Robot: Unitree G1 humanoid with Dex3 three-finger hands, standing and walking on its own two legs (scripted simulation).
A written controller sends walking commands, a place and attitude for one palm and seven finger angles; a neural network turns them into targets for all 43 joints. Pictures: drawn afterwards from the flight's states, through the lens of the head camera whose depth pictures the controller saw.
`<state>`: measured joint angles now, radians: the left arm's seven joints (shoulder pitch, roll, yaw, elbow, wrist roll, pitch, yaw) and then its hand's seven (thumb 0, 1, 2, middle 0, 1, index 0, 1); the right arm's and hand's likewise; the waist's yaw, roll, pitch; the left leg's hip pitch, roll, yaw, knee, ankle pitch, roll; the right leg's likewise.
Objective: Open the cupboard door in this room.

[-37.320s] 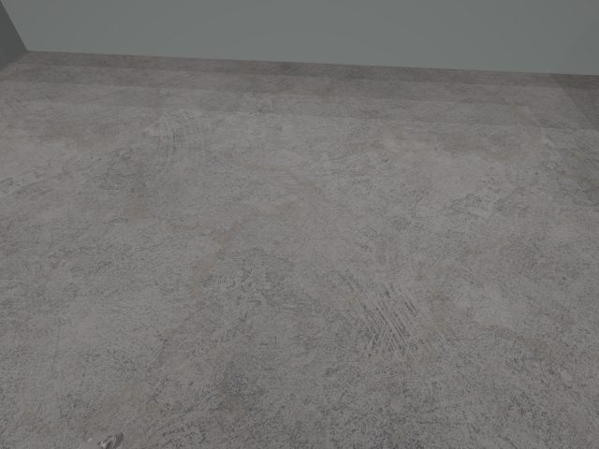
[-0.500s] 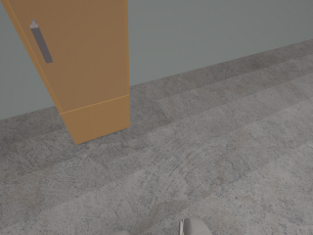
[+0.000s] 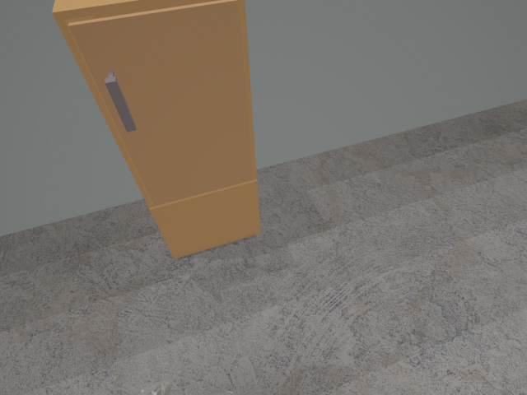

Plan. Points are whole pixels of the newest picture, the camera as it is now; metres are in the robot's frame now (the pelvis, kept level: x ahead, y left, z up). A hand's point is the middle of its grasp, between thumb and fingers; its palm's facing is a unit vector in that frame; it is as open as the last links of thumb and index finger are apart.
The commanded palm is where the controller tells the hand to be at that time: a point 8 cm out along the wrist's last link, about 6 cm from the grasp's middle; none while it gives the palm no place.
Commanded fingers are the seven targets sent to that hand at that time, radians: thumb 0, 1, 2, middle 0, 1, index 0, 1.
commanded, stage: turn to face it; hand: left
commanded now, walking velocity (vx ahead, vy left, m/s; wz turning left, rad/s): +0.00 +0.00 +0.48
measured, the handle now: (121, 101) +0.74 +0.34 +0.05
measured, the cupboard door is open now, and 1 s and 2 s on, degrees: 0 0 0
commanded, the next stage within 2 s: take the last steps up to it in 0.38 s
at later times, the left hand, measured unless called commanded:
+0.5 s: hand out of the picture -0.09 +0.28 -0.18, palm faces +0.28 -0.93 -0.24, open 7.4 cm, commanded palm none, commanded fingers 0.00 0.90 0.90 -0.20 -0.30 -0.20 -0.30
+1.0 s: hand out of the picture -0.05 +0.17 -0.16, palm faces +0.30 -0.94 -0.19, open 7.4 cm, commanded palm none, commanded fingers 0.00 0.90 0.90 -0.20 -0.30 -0.20 -0.30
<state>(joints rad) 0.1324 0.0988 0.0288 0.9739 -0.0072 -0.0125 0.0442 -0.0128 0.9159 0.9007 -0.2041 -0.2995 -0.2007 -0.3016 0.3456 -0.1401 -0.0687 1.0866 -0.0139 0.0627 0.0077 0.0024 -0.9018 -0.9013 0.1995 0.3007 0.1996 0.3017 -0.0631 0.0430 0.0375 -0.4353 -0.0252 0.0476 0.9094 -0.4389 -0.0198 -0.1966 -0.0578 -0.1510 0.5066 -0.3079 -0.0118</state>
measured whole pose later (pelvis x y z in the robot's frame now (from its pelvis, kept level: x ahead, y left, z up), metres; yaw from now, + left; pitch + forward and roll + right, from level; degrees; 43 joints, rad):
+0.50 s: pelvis -0.05 +0.07 +0.01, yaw +13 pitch -1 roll -1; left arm 0.25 0.28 0.05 1.03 0.01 0.06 0.01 0.01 0.91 0.90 -0.20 -0.30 -0.19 -0.30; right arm 0.10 -0.22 -0.02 0.93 -0.02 0.02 0.00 0.00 -0.90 -0.90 0.20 0.30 0.20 0.30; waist 0.05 -0.04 0.08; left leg -0.23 0.00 0.03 0.47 -0.23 0.04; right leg -0.45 -0.09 -0.03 1.09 -0.41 0.08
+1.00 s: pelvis +0.02 +0.02 +0.01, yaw +14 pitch -1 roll +1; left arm 0.36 0.11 0.02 1.11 0.01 -0.05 0.02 0.00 0.91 0.90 -0.20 -0.30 -0.20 -0.30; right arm 0.31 -0.21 -0.08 1.11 -0.03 0.03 0.01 0.00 -0.91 -0.90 0.20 0.30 0.20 0.30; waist -0.01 0.03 0.02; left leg -0.51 0.07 0.05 1.04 -0.29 -0.02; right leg -0.07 0.02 -0.10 0.35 -0.27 -0.06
